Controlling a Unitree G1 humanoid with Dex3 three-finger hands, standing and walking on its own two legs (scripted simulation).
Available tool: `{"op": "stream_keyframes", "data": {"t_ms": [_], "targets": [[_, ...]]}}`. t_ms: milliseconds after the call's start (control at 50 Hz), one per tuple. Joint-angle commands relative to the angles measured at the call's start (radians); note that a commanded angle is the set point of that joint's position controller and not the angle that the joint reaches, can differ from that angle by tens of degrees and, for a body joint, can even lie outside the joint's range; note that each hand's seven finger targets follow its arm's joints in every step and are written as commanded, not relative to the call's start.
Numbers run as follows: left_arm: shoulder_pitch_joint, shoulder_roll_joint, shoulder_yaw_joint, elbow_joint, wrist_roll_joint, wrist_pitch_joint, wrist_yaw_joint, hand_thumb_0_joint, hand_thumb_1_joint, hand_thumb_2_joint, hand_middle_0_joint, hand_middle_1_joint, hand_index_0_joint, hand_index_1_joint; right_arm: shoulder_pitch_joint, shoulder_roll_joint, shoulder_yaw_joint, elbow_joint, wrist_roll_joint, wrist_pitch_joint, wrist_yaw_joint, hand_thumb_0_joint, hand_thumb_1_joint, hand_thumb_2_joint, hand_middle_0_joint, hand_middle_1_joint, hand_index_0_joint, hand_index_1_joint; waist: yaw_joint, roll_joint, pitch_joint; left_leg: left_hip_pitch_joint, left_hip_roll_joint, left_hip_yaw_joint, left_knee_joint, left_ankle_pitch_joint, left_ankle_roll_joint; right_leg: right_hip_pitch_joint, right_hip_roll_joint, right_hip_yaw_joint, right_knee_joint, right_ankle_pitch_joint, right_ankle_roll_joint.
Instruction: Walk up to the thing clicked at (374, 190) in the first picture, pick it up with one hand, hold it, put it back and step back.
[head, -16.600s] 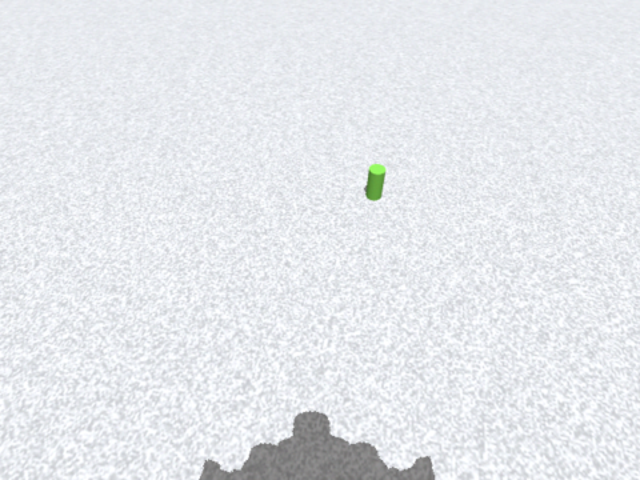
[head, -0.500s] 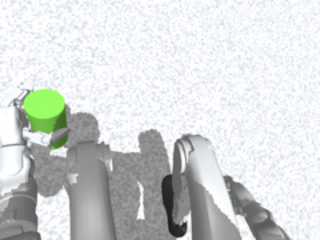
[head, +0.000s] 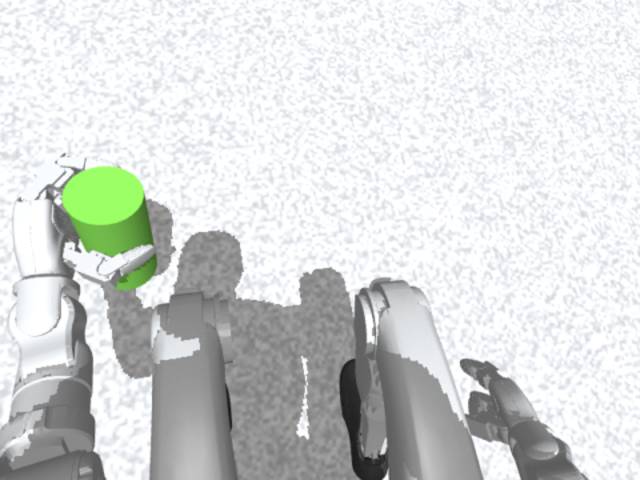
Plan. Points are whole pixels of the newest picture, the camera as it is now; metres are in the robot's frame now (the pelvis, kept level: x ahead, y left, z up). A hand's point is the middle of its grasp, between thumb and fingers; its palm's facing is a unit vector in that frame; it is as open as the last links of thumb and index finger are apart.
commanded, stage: settle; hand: left
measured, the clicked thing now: (117, 234) +0.39 +0.23 -0.07
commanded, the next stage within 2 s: lift in 0.38 s
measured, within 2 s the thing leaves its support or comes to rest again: neither
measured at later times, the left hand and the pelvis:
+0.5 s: hand (95, 225) +0.38 +0.24 -0.02, palm faces +0.13 -0.99 -0.08, open 11.0 cm; pelvis +0.00 +0.00 +0.02, yaw +2 degrees
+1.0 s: hand (71, 228) +0.36 +0.23 +0.04, palm faces +0.11 -0.99 -0.07, open 11.0 cm; pelvis +0.00 +0.00 +0.07, yaw +3 degrees
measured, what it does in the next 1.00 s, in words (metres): rises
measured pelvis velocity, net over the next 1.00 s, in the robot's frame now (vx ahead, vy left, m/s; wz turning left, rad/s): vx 0.00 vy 0.00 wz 0.05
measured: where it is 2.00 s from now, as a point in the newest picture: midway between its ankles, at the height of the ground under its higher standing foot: (291, 450)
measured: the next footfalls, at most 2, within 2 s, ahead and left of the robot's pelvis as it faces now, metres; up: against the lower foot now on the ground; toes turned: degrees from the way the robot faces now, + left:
none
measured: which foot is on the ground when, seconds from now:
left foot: down 0.00-1.00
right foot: down 0.00-1.00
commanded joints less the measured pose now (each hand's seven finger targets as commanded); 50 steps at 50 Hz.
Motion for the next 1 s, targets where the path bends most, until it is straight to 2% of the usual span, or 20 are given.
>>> {"op": "stream_keyframes", "data": {"t_ms": [0,60,80,120,200,240,360,380,460,480,520,560,580,660,700,740,780,880,940,980], "targets": [[-0.319,0.239,0.083,-0.331,-0.044,-0.111,0.006,0.0,-0.035,1.304,-1.29,-1.427,-1.277,-1.461,0.099,-0.193,-0.082,-0.067,0.007,-0.026,-0.015,0.0,-0.905,-0.904,0.199,0.3,0.199,0.3,0.023,0.213,-0.69,0.498,-0.011,0.098,-0.293,0.19,0.073,0.344,0.024,-0.047,-0.251,0.237,-0.067],[-0.285,0.211,0.056,-0.302,-0.04,-0.108,-0.002,0.0,-0.005,1.314,-1.305,-1.439,-1.291,-1.473,0.089,-0.19,-0.083,-0.075,0.007,-0.031,-0.016,0.0,-0.912,-0.906,0.199,0.3,0.199,0.3,0.009,0.217,-0.68,0.512,-0.012,0.093,-0.306,0.182,0.072,0.337,0.018,-0.047,-0.256,0.226,-0.067],[-0.292,0.237,0.081,-0.327,-0.038,-0.111,-0.001,0.0,-0.023,1.321,-1.302,-1.445,-1.288,-1.479,0.099,-0.19,-0.089,-0.068,0.006,-0.034,-0.017,0.0,-0.911,-0.906,0.199,0.3,0.199,0.3,0.022,0.214,-0.7,0.521,-0.011,0.099,-0.302,0.189,0.074,0.352,0.018,-0.04,-0.261,0.233,-0.066],[-0.271,0.198,0.045,-0.298,-0.039,-0.105,-0.013,0.0,-0.024,1.315,-1.298,-1.436,-1.284,-1.471,0.093,-0.189,-0.088,-0.074,0.007,-0.037,-0.017,0.0,-0.915,-0.907,0.199,0.3,0.199,0.3,0.009,0.219,-0.689,0.539,-0.011,0.097,-0.313,0.196,0.074,0.337,0.015,-0.039,-0.263,0.233,-0.067],[-0.322,0.235,0.069,-0.354,-0.046,-0.109,-0.013,0.0,-0.025,1.336,-1.305,-1.448,-1.29,-1.484,0.109,-0.183,-0.09,-0.064,0.006,-0.048,-0.019,0.0,-0.91,-0.907,0.199,0.3,0.199,0.3,0.016,0.211,-0.73,0.546,-0.012,0.105,-0.316,0.179,0.076,0.369,0.017,-0.029,-0.281,0.223,-0.065],[-0.288,0.183,0.037,-0.282,-0.05,-0.101,-0.019,0.0,-0.039,1.342,-1.304,-1.457,-1.289,-1.493,0.098,-0.178,-0.085,-0.074,0.008,-0.054,-0.019,0.0,-0.911,-0.907,0.199,0.3,0.199,0.3,-0.006,0.195,-0.674,0.513,-0.013,0.106,-0.324,0.138,0.077,0.351,0.016,-0.031,-0.293,0.189,-0.065],[-0.355,0.259,0.075,-0.354,-0.047,-0.117,-0.02,0.0,-0.023,1.334,-1.301,-1.446,-1.289,-1.479,0.1,-0.176,-0.087,-0.072,0.011,-0.061,-0.023,0.0,-0.903,-0.904,0.199,0.3,0.199,0.3,0.018,0.221,-0.702,0.533,-0.016,0.113,-0.346,0.099,0.075,0.343,0.014,-0.022,-0.309,0.144,-0.07],[-0.314,0.226,0.066,-0.3,-0.05,-0.109,-0.023,0.0,-0.012,1.351,-1.29,-1.451,-1.278,-1.485,0.106,-0.18,-0.087,-0.071,0.013,-0.061,-0.023,0.0,-0.905,-0.905,0.199,0.3,0.199,0.3,0.015,0.22,-0.695,0.544,-0.018,0.114,-0.348,0.118,0.075,0.348,0.012,-0.023,-0.307,0.162,-0.069],[-0.337,0.222,0.083,-0.284,-0.058,-0.106,-0.017,0.0,-0.022,1.361,-1.292,-1.455,-1.28,-1.489,0.118,-0.173,-0.084,-0.06,0.016,-0.065,-0.024,0.0,-0.905,-0.905,0.199,0.3,0.199,0.3,0.018,0.204,-0.702,0.542,-0.021,0.111,-0.353,0.158,0.075,0.361,0.012,-0.024,-0.3,0.194,-0.069],[-0.34,0.22,0.085,-0.255,-0.057,-0.102,-0.016,0.0,-0.013,1.281,-1.336,-1.491,-1.358,-1.487,0.121,-0.174,-0.085,-0.053,0.017,-0.066,-0.023,0.0,-0.941,-0.906,0.2,0.3,0.199,0.3,0.015,0.187,-0.69,0.529,-0.021,0.114,-0.345,0.161,0.078,0.366,0.013,-0.022,-0.304,0.199,-0.067],[-0.337,0.212,0.085,-0.244,-0.057,-0.103,-0.022,0.0,-0.049,1.286,-1.291,-1.473,-1.308,-1.478,0.128,-0.175,-0.087,-0.052,0.016,-0.068,-0.023,0.0,-0.931,-0.905,0.2,0.3,0.2,0.3,0.017,0.167,-0.7,0.52,-0.021,0.12,-0.333,0.183,0.082,0.388,0.013,-0.016,-0.311,0.219,-0.064],[-0.285,0.214,0.082,-0.225,-0.05,-0.097,-0.036,0.0,-0.065,1.276,-1.291,-1.47,-1.309,-1.474,0.127,-0.178,-0.094,-0.056,0.019,-0.066,-0.024,0.0,-0.931,-0.905,0.2,0.3,0.2,0.3,0.033,0.169,-0.698,0.528,-0.022,0.128,-0.341,0.188,0.083,0.397,0.013,-0.013,-0.318,0.217,-0.067],[-0.237,0.173,0.057,-0.198,-0.051,-0.091,-0.047,0.0,-0.063,1.283,-1.307,-1.483,-1.326,-1.486,0.12,-0.181,-0.099,-0.073,0.026,-0.065,-0.025,0.0,-0.932,-0.905,0.2,0.3,0.199,0.3,0.025,0.147,-0.689,0.532,-0.024,0.126,-0.354,0.18,0.085,0.388,0.012,-0.02,-0.322,0.207,-0.068],[-0.265,0.224,0.076,-0.341,-0.061,-0.082,-0.071,0.0,-0.005,1.267,-1.292,-1.459,-1.312,-1.459,0.144,-0.181,-0.113,-0.085,0.034,-0.07,-0.032,0.0,-0.928,-0.903,0.2,0.3,0.2,0.3,0.038,0.166,-0.785,0.573,-0.024,0.134,-0.369,0.202,0.086,0.46,0.01,-0.003,-0.346,0.229,-0.066],[-0.225,0.19,0.064,-0.33,-0.076,-0.059,-0.071,0.0,0.005,1.264,-1.274,-1.441,-1.295,-1.44,0.136,-0.181,-0.111,-0.098,0.046,-0.074,-0.036,0.0,-0.919,-0.902,0.2,0.3,0.2,0.3,0.036,0.157,-0.759,0.59,-0.023,0.127,-0.395,0.196,0.086,0.442,0.012,-0.008,-0.357,0.22,-0.069],[-0.234,0.212,0.094,-0.405,-0.093,-0.053,-0.06,0.0,0.026,1.259,-1.263,-1.43,-1.285,-1.428,0.135,-0.175,-0.113,-0.113,0.054,-0.079,-0.042,0.0,-0.916,-0.901,0.2,0.3,0.2,0.3,0.048,0.156,-0.776,0.602,-0.022,0.127,-0.41,0.184,0.088,0.455,0.013,-0.002,-0.382,0.209,-0.07],[-0.197,0.184,0.077,-0.441,-0.101,-0.038,-0.049,0.0,0.06,1.264,-1.258,-1.436,-1.284,-1.43,0.133,-0.172,-0.114,-0.128,0.063,-0.082,-0.046,0.0,-0.914,-0.9,0.2,0.3,0.2,0.3,0.049,0.17,-0.768,0.631,-0.023,0.117,-0.444,0.181,0.086,0.457,0.011,-0.007,-0.392,0.203,-0.073],[-0.213,0.219,0.061,-0.568,-0.089,-0.021,-0.033,0.0,0.048,1.263,-1.262,-1.436,-1.287,-1.431,0.131,-0.16,-0.116,-0.142,0.068,-0.098,-0.061,0.0,-0.917,-0.9,0.2,0.3,0.2,0.3,0.039,0.201,-0.756,0.677,-0.017,0.112,-0.497,0.146,0.083,0.469,0.008,0.013,-0.447,0.177,-0.075],[-0.171,0.165,0.019,-0.601,-0.101,0.01,-0.033,0.0,0.049,1.27,-1.257,-1.436,-1.281,-1.432,0.129,-0.156,-0.119,-0.15,0.072,-0.109,-0.067,0.0,-0.91,-0.899,0.2,0.3,0.2,0.3,0.03,0.181,-0.745,0.7,-0.017,0.117,-0.519,0.15,0.087,0.513,0.005,0.037,-0.509,0.179,-0.067],[-0.184,0.19,0.04,-0.674,-0.108,0.024,-0.022,0.0,0.031,1.281,-1.267,-1.449,-1.29,-1.445,0.141,-0.151,-0.121,-0.148,0.075,-0.113,-0.069,0.0,-0.908,-0.899,0.2,0.3,0.2,0.3,0.044,0.202,-0.775,0.739,-0.017,0.118,-0.544,0.174,0.086,0.557,0.003,0.046,-0.538,0.197,-0.066]]}}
